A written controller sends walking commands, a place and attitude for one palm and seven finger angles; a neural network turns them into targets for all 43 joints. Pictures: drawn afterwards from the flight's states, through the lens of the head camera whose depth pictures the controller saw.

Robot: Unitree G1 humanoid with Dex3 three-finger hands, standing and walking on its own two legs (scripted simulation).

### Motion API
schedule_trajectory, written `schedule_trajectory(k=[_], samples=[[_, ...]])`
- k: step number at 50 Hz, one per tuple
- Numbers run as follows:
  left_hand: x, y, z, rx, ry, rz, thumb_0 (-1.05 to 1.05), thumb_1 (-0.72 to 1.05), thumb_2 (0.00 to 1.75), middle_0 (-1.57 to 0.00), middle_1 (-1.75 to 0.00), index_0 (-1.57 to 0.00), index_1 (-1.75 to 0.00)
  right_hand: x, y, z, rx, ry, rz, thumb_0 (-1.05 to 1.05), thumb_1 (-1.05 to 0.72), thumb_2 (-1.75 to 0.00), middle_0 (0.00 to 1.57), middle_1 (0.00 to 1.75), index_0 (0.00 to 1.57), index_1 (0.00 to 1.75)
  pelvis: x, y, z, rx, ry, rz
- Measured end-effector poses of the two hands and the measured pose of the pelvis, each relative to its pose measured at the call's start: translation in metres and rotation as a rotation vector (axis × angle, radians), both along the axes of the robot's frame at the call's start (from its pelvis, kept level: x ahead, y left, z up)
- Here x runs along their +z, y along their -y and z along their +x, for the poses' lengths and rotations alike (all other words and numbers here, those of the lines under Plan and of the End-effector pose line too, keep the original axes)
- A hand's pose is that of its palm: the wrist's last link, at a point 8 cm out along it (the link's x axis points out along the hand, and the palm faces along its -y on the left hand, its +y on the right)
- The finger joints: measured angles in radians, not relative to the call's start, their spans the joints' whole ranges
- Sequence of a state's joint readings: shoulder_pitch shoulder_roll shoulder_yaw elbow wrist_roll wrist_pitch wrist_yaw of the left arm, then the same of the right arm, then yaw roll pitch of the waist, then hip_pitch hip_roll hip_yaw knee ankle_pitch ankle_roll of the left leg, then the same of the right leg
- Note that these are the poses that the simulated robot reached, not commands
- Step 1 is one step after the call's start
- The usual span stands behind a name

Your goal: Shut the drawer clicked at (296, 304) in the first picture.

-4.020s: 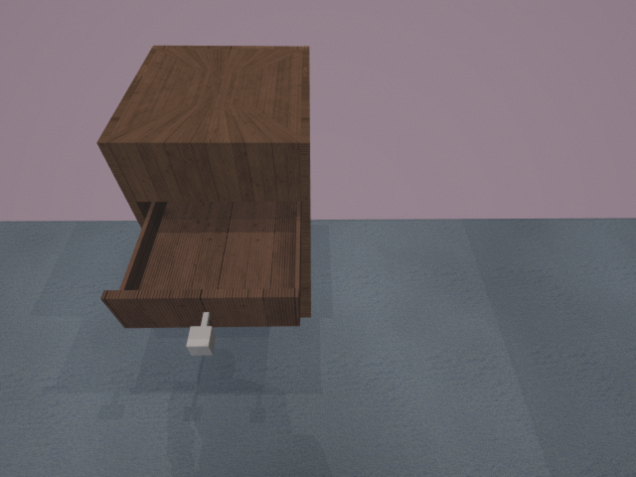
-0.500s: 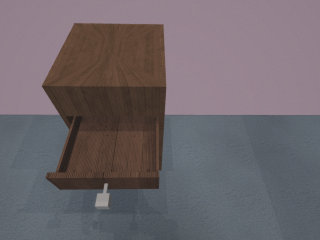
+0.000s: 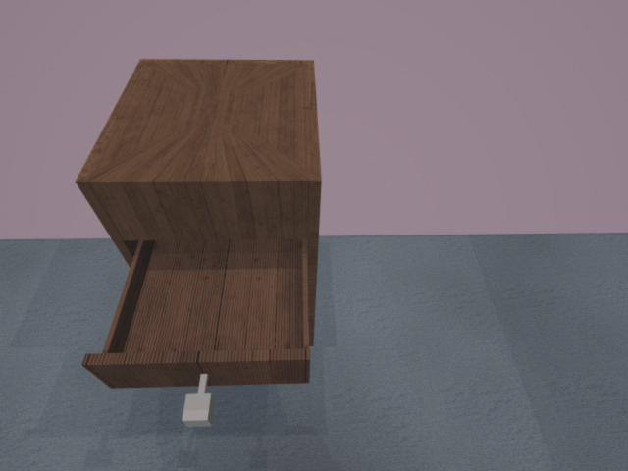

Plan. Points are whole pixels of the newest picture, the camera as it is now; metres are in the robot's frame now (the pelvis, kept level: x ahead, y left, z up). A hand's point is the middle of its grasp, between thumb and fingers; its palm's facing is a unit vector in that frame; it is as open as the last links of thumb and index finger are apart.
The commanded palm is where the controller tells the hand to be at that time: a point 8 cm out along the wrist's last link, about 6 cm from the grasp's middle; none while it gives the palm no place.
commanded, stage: come to a stop and stand still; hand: left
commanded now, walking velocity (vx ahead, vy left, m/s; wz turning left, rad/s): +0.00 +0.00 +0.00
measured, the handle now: (201, 397) +0.27 +0.21 -0.24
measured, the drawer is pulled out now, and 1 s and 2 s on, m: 0.27 0.27 0.27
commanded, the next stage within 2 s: look again from close up in 0.46 s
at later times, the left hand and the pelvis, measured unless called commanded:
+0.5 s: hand out of the picture +0.06 +0.19 -0.17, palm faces +0.01 -0.98 -0.22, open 7.4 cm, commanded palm none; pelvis +0.03 +0.01 +0.01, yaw +0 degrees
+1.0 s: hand out of the picture +0.00 +0.15 -0.17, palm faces +0.01 -0.98 -0.19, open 7.4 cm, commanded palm none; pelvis +0.01 -0.02 +0.01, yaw +0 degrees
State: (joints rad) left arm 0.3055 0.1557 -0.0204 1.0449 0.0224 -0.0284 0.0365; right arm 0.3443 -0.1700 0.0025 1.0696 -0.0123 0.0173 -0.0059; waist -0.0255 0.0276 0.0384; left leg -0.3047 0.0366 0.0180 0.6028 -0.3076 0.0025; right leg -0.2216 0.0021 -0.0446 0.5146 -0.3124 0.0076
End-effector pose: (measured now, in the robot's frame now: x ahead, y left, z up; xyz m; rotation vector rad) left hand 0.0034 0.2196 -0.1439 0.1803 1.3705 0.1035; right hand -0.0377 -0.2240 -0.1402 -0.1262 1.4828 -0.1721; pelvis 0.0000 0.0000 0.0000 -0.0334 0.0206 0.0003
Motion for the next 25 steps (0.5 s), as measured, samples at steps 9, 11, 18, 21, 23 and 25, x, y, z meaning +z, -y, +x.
schedule_trajectory(k=[9, 11, 18, 21, 23, 25], samples=[[0.006, -0.030, 0.034, 0.029, 0.043, 0.045, 0.01, 0.91, 0.90, -0.20, -0.30, -0.20, -0.30, -0.008, -0.035, 0.043, 0.041, 0.075, 0.031, 0.02, -0.93, -0.90, 0.20, 0.30, 0.20, 0.30, 0.000, -0.020, 0.024, 0.004, 0.011, 0.020], [0.008, -0.033, 0.041, 0.031, 0.058, 0.051, 0.01, 0.91, 0.90, -0.20, -0.30, -0.20, -0.30, -0.009, -0.034, 0.050, 0.042, 0.084, 0.028, 0.03, -0.94, -0.90, 0.20, 0.30, 0.20, 0.30, 0.000, -0.022, 0.028, 0.002, 0.014, 0.025], [0.008, -0.032, 0.053, 0.023, 0.071, 0.046, 0.01, 0.90, 0.90, -0.20, -0.30, -0.20, -0.30, -0.002, -0.022, 0.070, 0.038, 0.131, -0.002, 0.02, -0.93, -0.90, 0.20, 0.30, 0.20, 0.30, 0.002, -0.021, 0.033, -0.005, 0.023, 0.040], [0.007, -0.027, 0.053, 0.022, 0.069, 0.035, 0.01, 0.90, 0.90, -0.20, -0.30, -0.20, -0.30, 0.001, -0.016, 0.076, 0.040, 0.145, -0.013, 0.02, -0.93, -0.90, 0.20, 0.30, 0.20, 0.30, 0.004, -0.018, 0.033, -0.006, 0.025, 0.042], [0.007, -0.023, 0.052, 0.023, 0.067, 0.029, 0.01, 0.90, 0.90, -0.20, -0.30, -0.20, -0.30, 0.003, -0.013, 0.079, 0.043, 0.150, -0.018, 0.01, -0.92, -0.90, 0.20, 0.30, 0.20, 0.30, 0.004, -0.016, 0.033, -0.005, 0.026, 0.043], [0.007, -0.021, 0.049, 0.026, 0.062, 0.027, 0.01, 0.91, 0.90, -0.20, -0.30, -0.20, -0.30, 0.004, -0.009, 0.081, 0.047, 0.154, -0.021, 0.01, -0.92, -0.90, 0.20, 0.30, 0.20, 0.30, 0.005, -0.013, 0.032, -0.004, 0.028, 0.043]])
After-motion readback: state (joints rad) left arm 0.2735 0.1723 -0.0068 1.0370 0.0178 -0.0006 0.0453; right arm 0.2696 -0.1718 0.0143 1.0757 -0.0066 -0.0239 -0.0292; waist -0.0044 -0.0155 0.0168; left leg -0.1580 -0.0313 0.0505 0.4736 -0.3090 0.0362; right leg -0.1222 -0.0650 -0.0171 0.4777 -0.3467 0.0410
